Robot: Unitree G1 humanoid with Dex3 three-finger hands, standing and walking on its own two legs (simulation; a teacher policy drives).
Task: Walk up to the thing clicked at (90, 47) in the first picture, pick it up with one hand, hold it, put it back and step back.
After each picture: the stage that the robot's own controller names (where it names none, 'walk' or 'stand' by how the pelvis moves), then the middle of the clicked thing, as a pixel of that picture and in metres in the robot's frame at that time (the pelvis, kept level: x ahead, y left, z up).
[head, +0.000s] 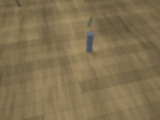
stand; (89, 42) +1.34 -0.09 -0.66
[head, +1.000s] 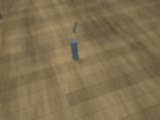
walk; (74, 50) +1.21 +0.16 -0.64
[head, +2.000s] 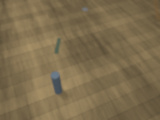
walk; (56, 83) +0.74 +0.25 -0.63
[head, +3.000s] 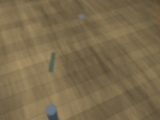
stand; (52, 116) +0.44 +0.20 -0.63
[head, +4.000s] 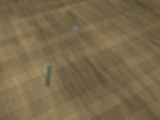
stand; out of the picture +0.39 +0.22 -0.66
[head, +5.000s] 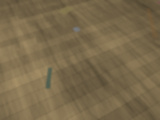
stand; out of the picture +0.37 +0.22 -0.66
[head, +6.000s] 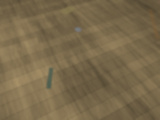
stand; out of the picture +0.36 +0.22 -0.66
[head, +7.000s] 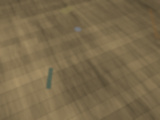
stand; out of the picture +0.36 +0.22 -0.66
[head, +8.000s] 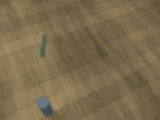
go down; (45, 107) +0.39 +0.21 -0.57
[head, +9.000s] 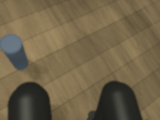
go down; (16, 55) +0.44 +0.25 -0.25
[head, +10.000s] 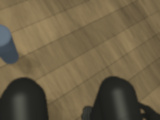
close in; (5, 48) +0.44 +0.26 -0.23
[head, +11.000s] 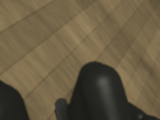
close; out of the picture +0.42 +0.30 -0.15
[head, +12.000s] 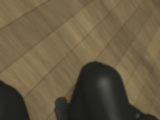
lift; out of the picture +0.40 +0.30 -0.16
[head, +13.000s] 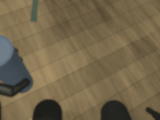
lift; (12, 71) +0.34 +0.21 +0.03
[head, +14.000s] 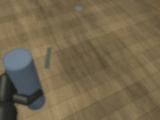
hold; (28, 84) +0.33 +0.18 +0.03
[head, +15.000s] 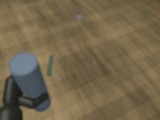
hold; (34, 87) +0.32 +0.16 +0.04
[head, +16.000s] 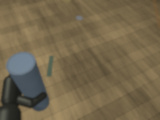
hold; (32, 86) +0.32 +0.17 +0.04
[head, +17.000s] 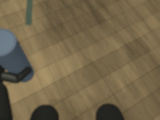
crouch; (15, 61) +0.40 +0.21 -0.02
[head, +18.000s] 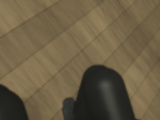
lower; out of the picture +0.43 +0.31 -0.15
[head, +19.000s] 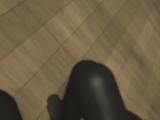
lower; out of the picture +0.43 +0.33 -0.16
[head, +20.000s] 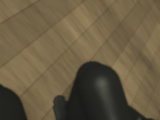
lower; out of the picture +0.42 +0.32 -0.16
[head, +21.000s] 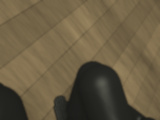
lower; out of the picture +0.41 +0.32 -0.16
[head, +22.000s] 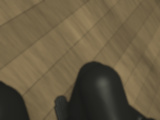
rest; out of the picture +0.41 +0.32 -0.16
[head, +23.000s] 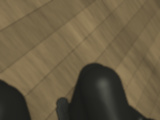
open; out of the picture +0.41 +0.31 -0.16
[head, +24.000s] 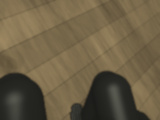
stand; out of the picture +0.42 +0.29 -0.19
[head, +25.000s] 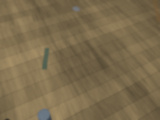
stand; out of the picture +0.39 +0.20 -0.56
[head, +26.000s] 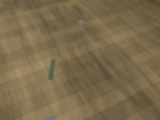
stand; out of the picture +0.40 +0.21 -0.60
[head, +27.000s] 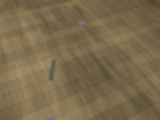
stand; out of the picture +0.39 +0.20 -0.60
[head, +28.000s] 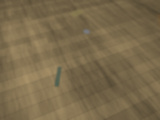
stand; out of the picture +0.40 +0.18 -0.65
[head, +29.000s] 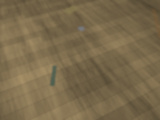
stand; out of the picture +0.38 +0.21 -0.66
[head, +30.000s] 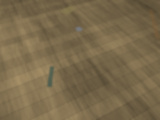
stand; out of the picture +0.37 +0.22 -0.66
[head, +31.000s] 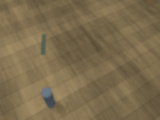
walk; (48, 98) +0.48 +0.21 -0.64
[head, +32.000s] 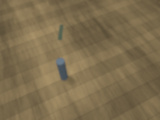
walk; (62, 69) +0.80 +0.23 -0.63
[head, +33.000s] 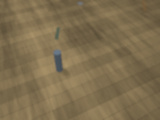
stand; (58, 61) +1.04 +0.21 -0.64
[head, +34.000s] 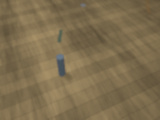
stand; (61, 65) +0.99 +0.20 -0.66
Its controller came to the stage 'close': yes
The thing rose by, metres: 0.69
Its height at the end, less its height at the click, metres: +0.00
